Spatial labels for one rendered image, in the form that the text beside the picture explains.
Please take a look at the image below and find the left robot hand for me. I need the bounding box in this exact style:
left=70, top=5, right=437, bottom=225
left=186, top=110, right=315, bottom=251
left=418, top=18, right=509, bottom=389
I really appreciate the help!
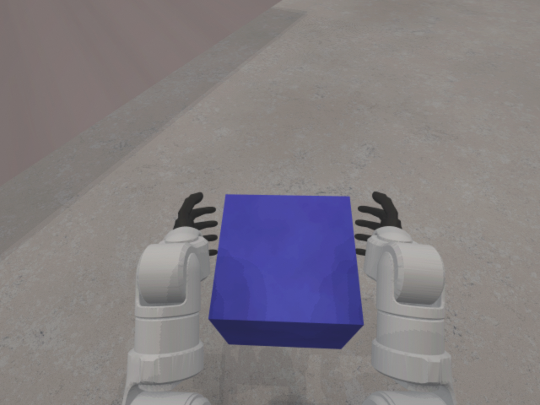
left=173, top=192, right=218, bottom=256

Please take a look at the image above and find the carton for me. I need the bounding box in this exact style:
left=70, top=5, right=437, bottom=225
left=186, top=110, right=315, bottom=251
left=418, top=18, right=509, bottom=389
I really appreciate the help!
left=208, top=194, right=364, bottom=349

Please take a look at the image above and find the right robot forearm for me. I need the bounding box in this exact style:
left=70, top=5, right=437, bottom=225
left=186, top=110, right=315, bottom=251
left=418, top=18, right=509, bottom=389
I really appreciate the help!
left=364, top=226, right=457, bottom=405

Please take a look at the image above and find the left robot forearm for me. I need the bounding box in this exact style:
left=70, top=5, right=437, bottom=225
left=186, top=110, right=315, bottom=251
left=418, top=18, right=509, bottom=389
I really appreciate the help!
left=122, top=226, right=210, bottom=405

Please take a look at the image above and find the right robot hand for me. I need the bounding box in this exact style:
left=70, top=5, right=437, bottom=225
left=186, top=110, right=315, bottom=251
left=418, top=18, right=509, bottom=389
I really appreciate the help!
left=354, top=192, right=402, bottom=256

